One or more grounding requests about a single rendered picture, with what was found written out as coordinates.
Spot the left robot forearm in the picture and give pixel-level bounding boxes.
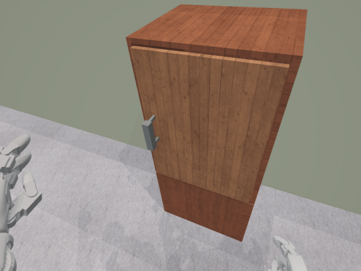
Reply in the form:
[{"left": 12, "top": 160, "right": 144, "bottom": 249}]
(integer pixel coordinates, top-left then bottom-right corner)
[{"left": 0, "top": 233, "right": 17, "bottom": 271}]

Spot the cupboard door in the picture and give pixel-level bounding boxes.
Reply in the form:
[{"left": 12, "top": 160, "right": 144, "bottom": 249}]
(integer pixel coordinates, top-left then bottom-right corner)
[{"left": 130, "top": 46, "right": 289, "bottom": 203}]

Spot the right robot hand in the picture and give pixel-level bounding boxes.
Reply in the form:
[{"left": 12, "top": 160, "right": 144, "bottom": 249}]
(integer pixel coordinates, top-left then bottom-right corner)
[{"left": 268, "top": 235, "right": 309, "bottom": 271}]

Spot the handle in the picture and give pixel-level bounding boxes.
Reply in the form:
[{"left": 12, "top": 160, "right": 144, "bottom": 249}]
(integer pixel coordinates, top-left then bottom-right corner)
[{"left": 142, "top": 115, "right": 159, "bottom": 151}]

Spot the left robot hand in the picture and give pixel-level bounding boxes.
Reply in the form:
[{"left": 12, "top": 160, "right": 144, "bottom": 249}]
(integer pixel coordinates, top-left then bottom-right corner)
[{"left": 0, "top": 134, "right": 42, "bottom": 233}]

